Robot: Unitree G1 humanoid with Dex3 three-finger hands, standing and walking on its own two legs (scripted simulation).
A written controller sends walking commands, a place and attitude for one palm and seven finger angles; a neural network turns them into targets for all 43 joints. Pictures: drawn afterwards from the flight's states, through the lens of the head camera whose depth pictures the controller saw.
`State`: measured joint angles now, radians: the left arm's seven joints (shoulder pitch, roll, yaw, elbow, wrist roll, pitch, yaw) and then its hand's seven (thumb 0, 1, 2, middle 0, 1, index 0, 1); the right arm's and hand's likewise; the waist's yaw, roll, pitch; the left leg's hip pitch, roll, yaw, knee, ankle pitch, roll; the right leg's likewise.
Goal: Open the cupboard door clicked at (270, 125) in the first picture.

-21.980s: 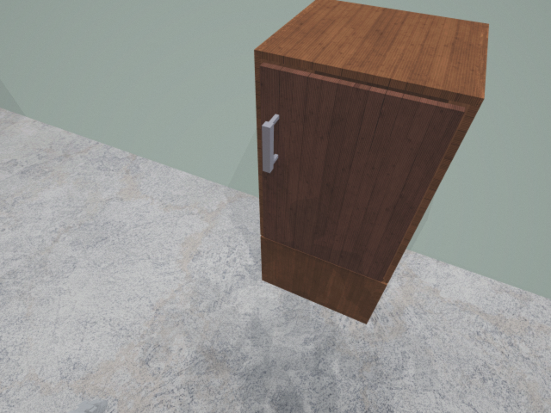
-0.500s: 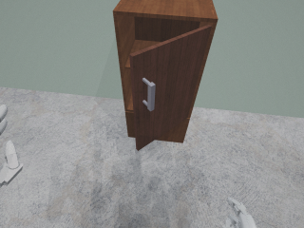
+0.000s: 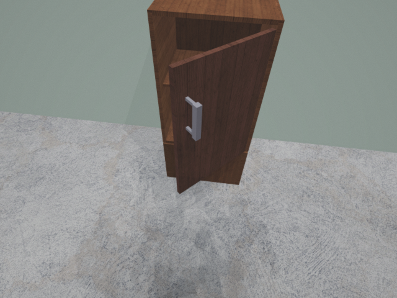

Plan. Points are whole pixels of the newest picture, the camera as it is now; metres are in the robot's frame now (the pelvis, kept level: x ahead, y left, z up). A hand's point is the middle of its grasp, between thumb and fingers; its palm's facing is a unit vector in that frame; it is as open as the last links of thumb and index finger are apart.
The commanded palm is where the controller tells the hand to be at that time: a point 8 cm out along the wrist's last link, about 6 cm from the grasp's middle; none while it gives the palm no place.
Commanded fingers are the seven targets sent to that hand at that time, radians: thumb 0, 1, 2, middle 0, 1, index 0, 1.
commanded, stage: let the arm hang, fingers relaxed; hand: left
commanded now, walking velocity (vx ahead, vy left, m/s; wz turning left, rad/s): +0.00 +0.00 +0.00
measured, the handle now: (192, 119) +0.60 +0.04 +0.00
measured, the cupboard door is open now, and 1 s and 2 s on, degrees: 46 46 46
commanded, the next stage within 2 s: look to check the result in 0.82 s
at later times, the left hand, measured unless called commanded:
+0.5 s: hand out of the picture -0.05 +0.16 -0.17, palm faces +0.07 -0.98 -0.20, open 7.4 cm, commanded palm none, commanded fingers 0.00 0.90 0.90 -0.20 -0.30 -0.20 -0.30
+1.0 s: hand out of the picture +0.00 +0.15 -0.17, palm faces +0.06 -0.98 -0.19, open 7.4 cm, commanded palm none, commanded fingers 0.00 0.90 0.90 -0.20 -0.30 -0.20 -0.30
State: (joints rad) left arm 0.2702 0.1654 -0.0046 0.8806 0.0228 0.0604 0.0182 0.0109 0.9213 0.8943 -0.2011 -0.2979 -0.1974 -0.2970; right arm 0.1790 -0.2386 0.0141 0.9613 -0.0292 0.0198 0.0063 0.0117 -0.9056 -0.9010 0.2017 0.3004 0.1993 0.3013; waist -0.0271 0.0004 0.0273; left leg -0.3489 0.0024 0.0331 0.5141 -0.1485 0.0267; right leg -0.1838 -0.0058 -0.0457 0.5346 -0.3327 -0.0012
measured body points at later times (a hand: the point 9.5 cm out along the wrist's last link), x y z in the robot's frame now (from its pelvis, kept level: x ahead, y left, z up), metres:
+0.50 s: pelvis +0.01 -0.01 +0.00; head +0.02 -0.02 +0.45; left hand -0.05 +0.21 -0.15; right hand -0.01 -0.20 -0.17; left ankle +0.08 +0.10 -0.73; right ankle -0.03 -0.12 -0.73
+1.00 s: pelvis +0.03 -0.01 +0.01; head +0.04 -0.02 +0.46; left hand +0.00 +0.20 -0.15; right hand +0.02 -0.23 -0.16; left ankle +0.08 +0.10 -0.73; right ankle -0.03 -0.12 -0.73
